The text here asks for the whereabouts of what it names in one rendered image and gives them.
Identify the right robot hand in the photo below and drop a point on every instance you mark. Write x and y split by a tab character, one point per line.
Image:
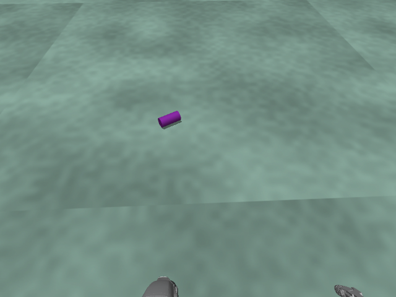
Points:
345	291

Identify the can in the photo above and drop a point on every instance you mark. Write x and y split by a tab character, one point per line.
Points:
169	119

